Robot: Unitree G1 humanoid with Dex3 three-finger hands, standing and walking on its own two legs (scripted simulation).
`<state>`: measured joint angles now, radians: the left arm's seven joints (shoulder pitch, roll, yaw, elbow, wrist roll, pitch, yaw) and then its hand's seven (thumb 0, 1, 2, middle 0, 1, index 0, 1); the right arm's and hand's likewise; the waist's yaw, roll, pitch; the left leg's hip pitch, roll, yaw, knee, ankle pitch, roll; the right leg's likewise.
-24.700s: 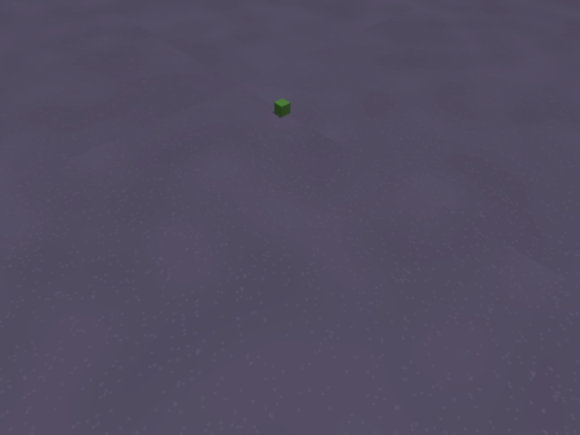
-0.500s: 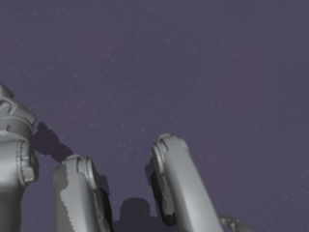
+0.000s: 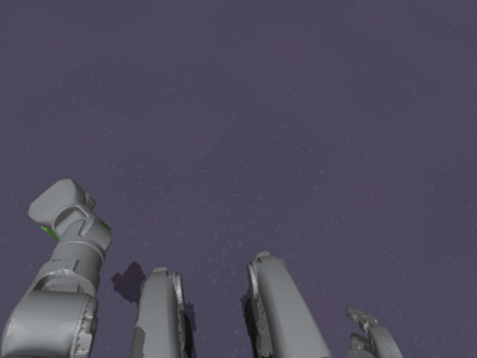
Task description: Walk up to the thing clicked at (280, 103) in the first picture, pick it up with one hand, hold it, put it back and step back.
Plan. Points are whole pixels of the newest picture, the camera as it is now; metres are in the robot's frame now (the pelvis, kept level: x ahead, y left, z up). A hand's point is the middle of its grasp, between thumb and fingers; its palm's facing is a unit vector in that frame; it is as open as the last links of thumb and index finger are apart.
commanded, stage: lift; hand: left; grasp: from above
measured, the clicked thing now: (78, 227) +0.39 +0.27 -0.14
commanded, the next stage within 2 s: hold in 0.82 s
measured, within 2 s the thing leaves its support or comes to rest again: neither
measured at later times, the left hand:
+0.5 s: hand (34, 179) +0.40 +0.24 +0.07, palm faces -0.34 -0.35 -0.87, open 7.6 cm
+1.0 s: hand out of the picture +0.39 +0.25 +0.14, palm faces -0.31 -0.35 -0.88, open 7.6 cm
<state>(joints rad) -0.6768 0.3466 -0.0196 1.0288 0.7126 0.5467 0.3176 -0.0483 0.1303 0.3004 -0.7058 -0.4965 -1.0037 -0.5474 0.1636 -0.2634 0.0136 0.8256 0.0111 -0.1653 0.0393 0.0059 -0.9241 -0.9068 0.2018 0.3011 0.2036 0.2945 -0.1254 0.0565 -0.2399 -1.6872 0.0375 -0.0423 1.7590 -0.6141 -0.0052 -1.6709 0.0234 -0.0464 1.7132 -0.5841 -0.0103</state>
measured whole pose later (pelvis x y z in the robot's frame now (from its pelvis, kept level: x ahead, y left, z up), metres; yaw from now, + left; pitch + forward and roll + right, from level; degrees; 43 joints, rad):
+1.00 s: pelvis +0.08 +0.00 +0.22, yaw +2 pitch +10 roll -1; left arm -0.52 0.20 -0.14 1.07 0.67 0.58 0.33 -0.05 0.13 0.30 -0.71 -0.49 -1.04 -0.54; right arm 0.28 -0.26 0.01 0.84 0.04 -0.15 0.02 0.01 -0.90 -0.90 0.20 0.30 0.20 0.29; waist -0.06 0.03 -0.11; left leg -0.56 0.01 0.00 0.75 -0.37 0.00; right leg -0.56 0.01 -0.01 0.73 -0.36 0.00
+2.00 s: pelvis +0.08 +0.00 +0.24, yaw +2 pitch +3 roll +0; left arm -0.42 0.19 -0.22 0.82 0.68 0.72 0.19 -0.05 0.13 0.30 -0.70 -0.50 -1.02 -0.55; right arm 0.20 -0.27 0.04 0.79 0.05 -0.14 0.06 0.01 -0.92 -0.91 0.20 0.30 0.20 0.29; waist 0.00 0.05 -0.06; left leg -0.33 0.01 0.01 0.56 -0.28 0.00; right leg -0.34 0.00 0.00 0.57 -0.28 0.00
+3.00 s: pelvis +0.08 +0.00 +0.24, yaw +3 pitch +2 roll +0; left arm -0.37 0.19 -0.28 0.70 0.73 0.78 0.12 -0.04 0.12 0.34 -0.69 -0.51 -1.02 -0.58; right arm 0.16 -0.26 0.05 0.77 0.05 -0.16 0.05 0.01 -0.91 -0.91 0.20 0.30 0.20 0.29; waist 0.01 0.05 -0.05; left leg -0.31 0.00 0.00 0.56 -0.28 0.00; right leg -0.31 -0.01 -0.01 0.55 -0.28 0.00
